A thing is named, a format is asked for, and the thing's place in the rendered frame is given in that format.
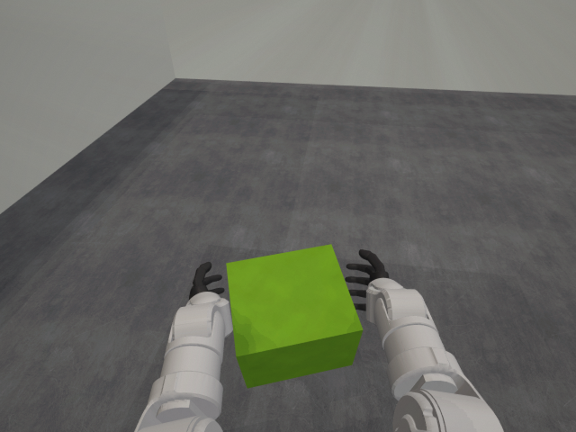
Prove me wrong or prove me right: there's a right robot upper arm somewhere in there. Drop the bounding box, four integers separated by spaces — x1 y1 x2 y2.
392 389 503 432

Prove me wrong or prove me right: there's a robot left forearm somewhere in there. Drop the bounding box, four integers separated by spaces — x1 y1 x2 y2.
134 292 233 432

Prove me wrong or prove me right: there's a left robot hand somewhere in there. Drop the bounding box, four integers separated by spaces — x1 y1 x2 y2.
189 262 225 300

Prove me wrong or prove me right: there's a right robot hand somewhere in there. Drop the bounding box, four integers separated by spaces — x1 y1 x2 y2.
345 249 389 311

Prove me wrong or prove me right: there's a robot right forearm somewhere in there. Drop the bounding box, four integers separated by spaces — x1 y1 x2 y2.
366 278 504 432

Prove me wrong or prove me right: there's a carton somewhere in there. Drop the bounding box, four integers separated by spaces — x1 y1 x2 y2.
226 244 363 388

